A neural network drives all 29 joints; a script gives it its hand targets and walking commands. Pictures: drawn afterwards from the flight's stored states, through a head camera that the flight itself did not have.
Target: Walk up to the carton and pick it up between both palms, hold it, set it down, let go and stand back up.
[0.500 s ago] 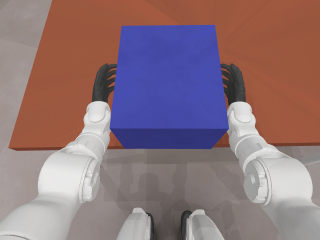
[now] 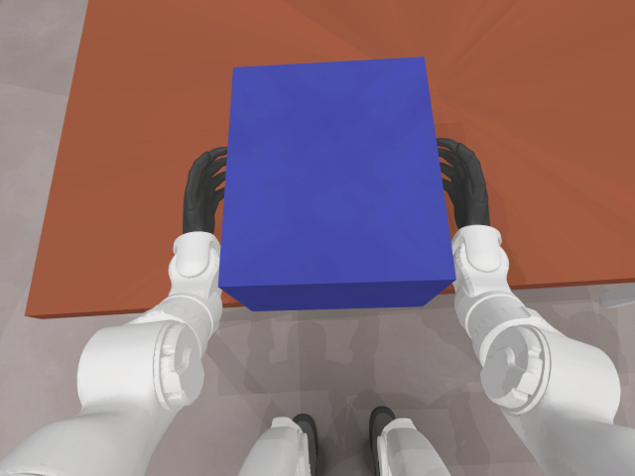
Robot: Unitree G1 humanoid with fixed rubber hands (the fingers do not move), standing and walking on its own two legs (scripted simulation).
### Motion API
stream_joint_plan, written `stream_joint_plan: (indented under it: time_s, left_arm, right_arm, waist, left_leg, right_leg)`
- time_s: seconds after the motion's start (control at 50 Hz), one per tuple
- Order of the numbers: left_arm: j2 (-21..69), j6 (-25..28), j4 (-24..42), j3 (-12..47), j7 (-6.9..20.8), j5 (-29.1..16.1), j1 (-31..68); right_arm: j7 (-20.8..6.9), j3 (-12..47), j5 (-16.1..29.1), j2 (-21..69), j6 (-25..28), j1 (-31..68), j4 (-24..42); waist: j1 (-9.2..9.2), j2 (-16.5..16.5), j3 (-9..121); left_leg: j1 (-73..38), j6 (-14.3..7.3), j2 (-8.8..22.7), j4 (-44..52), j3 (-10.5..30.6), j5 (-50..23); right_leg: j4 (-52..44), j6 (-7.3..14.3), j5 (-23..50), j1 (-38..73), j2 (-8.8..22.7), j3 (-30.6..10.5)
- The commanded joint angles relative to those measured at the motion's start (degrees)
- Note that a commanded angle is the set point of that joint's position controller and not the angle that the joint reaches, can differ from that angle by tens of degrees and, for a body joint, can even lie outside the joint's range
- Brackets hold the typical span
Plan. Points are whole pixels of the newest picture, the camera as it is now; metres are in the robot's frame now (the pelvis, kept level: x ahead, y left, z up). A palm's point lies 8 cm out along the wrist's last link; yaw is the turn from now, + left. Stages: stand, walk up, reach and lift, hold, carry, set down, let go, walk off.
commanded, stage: reach and lift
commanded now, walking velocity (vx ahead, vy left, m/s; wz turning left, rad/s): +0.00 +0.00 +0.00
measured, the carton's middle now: (332, 192) +0.47 +0.00 -0.06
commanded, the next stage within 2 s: none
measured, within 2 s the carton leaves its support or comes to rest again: neither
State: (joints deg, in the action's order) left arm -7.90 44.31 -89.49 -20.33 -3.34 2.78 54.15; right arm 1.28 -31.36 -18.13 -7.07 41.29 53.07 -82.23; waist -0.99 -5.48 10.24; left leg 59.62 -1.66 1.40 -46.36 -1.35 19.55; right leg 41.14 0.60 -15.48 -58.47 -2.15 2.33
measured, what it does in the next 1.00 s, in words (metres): stands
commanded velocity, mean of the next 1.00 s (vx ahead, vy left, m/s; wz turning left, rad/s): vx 0.00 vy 0.00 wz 0.00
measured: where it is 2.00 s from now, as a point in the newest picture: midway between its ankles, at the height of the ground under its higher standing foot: (345, 470)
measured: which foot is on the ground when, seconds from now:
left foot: down 0.00-1.00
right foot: down 0.00-1.00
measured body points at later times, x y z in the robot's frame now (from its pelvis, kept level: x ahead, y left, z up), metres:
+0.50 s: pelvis +0.00 -0.02 +0.00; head +0.19 -0.03 +0.41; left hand +0.44 +0.17 -0.03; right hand +0.45 -0.17 -0.04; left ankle -0.01 +0.09 -0.69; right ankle +0.01 -0.12 -0.69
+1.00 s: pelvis +0.00 -0.01 +0.00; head +0.19 -0.01 +0.41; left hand +0.44 +0.17 -0.04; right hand +0.44 -0.17 -0.04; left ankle -0.01 +0.09 -0.69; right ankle +0.01 -0.12 -0.69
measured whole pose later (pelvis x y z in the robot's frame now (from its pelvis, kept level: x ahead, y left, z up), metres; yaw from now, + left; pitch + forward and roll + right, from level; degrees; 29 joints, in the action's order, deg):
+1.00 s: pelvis +0.00 -0.01 +0.00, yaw -1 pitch +35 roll -3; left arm -7.9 46.4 -87.6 -19.6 -3.9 4.0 54.2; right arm 6.4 -29.3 -18.5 -8.1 48.6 54.4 -87.7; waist -2.0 -4.0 11.3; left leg 62.1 -0.9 2.4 -44.3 -0.8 17.7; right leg 37.6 1.3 -12.9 -60.2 -3.1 2.9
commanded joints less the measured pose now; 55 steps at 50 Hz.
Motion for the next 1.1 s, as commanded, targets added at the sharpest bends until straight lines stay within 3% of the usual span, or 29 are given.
stream_joint_plan:
  time_s: [0.0, 0.08, 0.2, 0.38, 0.6, 0.68, 0.72, 0.96, 1.08]
  left_arm:
    - [24.30, -2.34, -3.58, 10.85, 6.96, 9.15, 15.56]
    - [24.21, -1.85, -4.15, 10.64, 6.98, 9.61, 14.75]
    - [24.89, -0.91, -4.04, 10.20, 7.65, 10.48, 16.18]
    - [25.69, -0.08, -3.80, 9.49, 7.82, 11.46, 16.98]
    - [28.40, 0.86, -3.42, 10.00, 7.75, 11.80, 16.90]
    - [28.75, 1.51, -3.06, 10.82, 7.36, 11.49, 16.88]
    - [29.22, 1.57, -2.20, 11.70, 7.16, 11.30, 16.88]
    - [31.13, 1.02, -2.50, 13.53, 6.98, 10.37, 13.18]
    - [32.37, 0.54, -0.56, 15.40, 6.69, 9.62, 11.85]
  right_arm:
    - [-7.72, 11.97, -9.80, 27.59, -2.09, 14.30, -9.29]
    - [-7.31, 12.23, -10.27, 28.42, -1.75, 13.90, -9.61]
    - [-6.72, 11.79, -11.76, 30.67, -1.00, 14.68, -9.45]
    - [-6.04, 11.25, -13.63, 32.36, 0.07, 14.71, -8.93]
    - [-5.36, 12.38, -14.24, 33.07, 3.05, 16.21, -9.90]
    - [-5.50, 13.20, -13.65, 32.83, 4.57, 16.58, -10.42]
    - [-5.23, 13.19, -13.60, 32.23, 5.30, 17.10, -11.07]
    - [-5.25, 15.52, -11.52, 29.60, 7.70, 16.80, -13.60]
    - [-5.33, 16.77, -10.43, 28.46, 8.04, 16.79, -14.46]
  waist:
    - [2.34, 3.27, 35.51]
    - [2.50, 2.57, 35.85]
    - [1.65, 3.38, 35.60]
    - [2.14, 4.39, 36.46]
    - [2.28, 4.71, 39.51]
    - [2.24, 4.80, 40.41]
    - [2.10, 3.26, 41.56]
    - [2.07, 4.08, 42.90]
    - [2.43, 1.77, 44.85]
  left_leg:
    - [-29.93, 4.91, 1.51, 1.45, -0.97, -32.84]
    - [-30.01, 5.07, 1.61, 1.77, -1.24, -34.45]
    - [-23.90, 4.44, 1.30, 3.11, -2.03, -28.64]
    - [-19.35, 4.06, 0.64, 4.25, -2.49, -24.97]
    - [-20.19, 4.69, 0.18, 3.18, -2.50, -27.99]
    - [-20.99, 4.83, 0.36, 2.77, -2.66, -29.72]
    - [-23.29, 5.42, 0.59, 2.38, -2.25, -31.00]
    - [-27.51, 5.59, 0.79, 1.10, -2.09, -37.20]
    - [-30.69, 6.23, 0.81, 0.16, -1.70, -42.00]
  right_leg:
    - [-3.13, -1.13, 23.39, 16.47, -0.39, 4.63]
    - [-3.68, -1.24, 25.41, 17.54, -0.23, 4.30]
    - [-3.16, -1.24, 27.32, 22.96, 0.21, 3.61]
    - [-3.60, -1.45, 28.07, 26.94, 0.49, 2.79]
    - [-3.27, -1.38, 32.06, 26.70, 0.13, 2.57]
    - [-2.72, -1.46, 32.63, 26.12, -0.23, 3.05]
    - [-2.76, -0.92, 32.64, 24.07, -0.46, 3.34]
    - [-2.85, -1.19, 35.72, 21.24, -1.73, 4.33]
    - [-2.79, -1.10, 36.62, 18.21, -2.13, 4.60]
